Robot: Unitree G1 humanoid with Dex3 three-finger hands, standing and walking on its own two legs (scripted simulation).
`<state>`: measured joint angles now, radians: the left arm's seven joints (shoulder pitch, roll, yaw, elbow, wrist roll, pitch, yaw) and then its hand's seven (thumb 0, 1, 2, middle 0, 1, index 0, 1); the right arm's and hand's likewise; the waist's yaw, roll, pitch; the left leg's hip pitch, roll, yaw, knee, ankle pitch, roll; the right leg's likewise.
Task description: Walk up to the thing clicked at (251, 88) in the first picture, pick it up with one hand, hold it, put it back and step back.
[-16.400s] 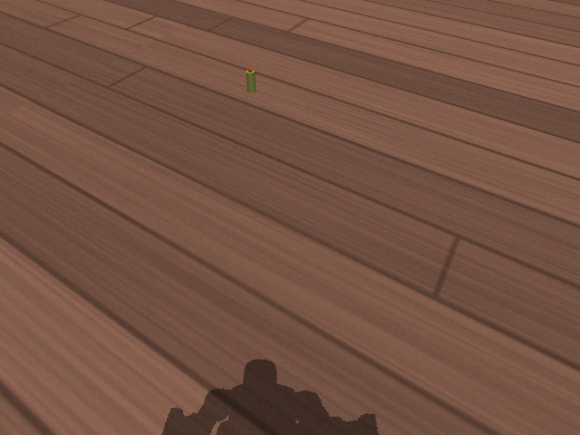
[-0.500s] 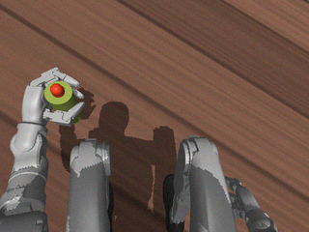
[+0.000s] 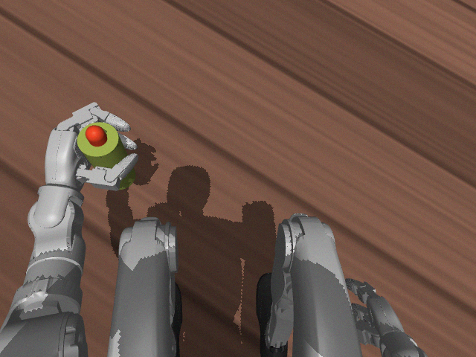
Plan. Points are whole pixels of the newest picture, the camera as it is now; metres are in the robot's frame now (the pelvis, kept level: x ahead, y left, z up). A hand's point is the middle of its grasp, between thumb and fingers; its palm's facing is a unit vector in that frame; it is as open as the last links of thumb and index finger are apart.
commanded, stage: lift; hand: left
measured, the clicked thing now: (108, 156) +0.42 +0.20 -0.04
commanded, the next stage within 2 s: none
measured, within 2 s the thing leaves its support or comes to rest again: neither
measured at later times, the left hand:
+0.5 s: hand (95, 145) +0.40 +0.19 +0.05, palm faces -0.12 -0.99 -0.05, open 7.5 cm
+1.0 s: hand (13, 59) +0.38 +0.18 +0.23, palm faces -0.08 -1.00 -0.03, open 7.5 cm
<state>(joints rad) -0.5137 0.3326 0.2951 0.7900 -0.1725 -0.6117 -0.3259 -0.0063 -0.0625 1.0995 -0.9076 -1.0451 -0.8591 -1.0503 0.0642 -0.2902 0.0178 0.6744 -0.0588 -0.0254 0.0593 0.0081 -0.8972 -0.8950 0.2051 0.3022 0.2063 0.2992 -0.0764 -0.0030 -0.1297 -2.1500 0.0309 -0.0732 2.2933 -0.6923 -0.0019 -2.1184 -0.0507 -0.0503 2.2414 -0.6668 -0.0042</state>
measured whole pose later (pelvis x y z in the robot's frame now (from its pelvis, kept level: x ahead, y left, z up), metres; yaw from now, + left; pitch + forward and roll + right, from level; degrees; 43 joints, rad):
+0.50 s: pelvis +0.00 +0.00 +0.05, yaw +1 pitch +32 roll -3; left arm -0.41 0.33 0.25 0.59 -0.20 -0.49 -0.35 -0.01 -0.06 1.10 -0.91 -1.05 -0.86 -1.05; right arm 0.10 -0.28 0.00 0.65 0.00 -0.04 0.02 0.01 -0.91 -0.89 0.20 0.30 0.21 0.30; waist -0.06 0.02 -0.17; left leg -2.02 0.03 -0.05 2.13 -0.68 0.00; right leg -1.99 -0.05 -0.04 2.09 -0.66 0.00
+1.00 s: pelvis +0.03 +0.00 +0.19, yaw +2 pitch +27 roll -3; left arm -0.17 0.29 0.17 0.24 -0.24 -0.27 -0.26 -0.01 -0.06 1.10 -0.90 -1.05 -0.86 -1.05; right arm 0.13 -0.25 -0.01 0.59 0.06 -0.06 -0.04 0.01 -0.90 -0.89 0.20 0.30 0.21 0.30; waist -0.03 0.04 -0.18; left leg -1.51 0.04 -0.04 1.68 -0.64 0.00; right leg -1.49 -0.04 -0.06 1.64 -0.62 0.00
